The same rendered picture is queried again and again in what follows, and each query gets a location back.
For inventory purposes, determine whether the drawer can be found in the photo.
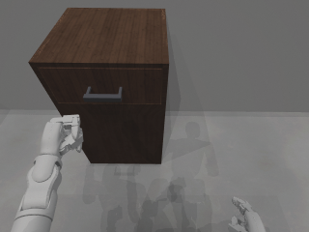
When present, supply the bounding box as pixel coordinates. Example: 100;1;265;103
39;67;162;103

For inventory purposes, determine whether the robot left hand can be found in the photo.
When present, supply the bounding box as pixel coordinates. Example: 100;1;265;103
40;114;84;159

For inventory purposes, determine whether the robot left forearm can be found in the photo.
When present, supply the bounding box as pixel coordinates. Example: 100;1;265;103
11;154;63;232

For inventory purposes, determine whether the robot right hand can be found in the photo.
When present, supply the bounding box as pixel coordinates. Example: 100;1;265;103
228;196;266;232

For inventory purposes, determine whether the handle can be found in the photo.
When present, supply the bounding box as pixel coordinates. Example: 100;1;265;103
83;86;123;102

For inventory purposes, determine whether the cabinet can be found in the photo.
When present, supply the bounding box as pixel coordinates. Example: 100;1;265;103
28;8;169;164

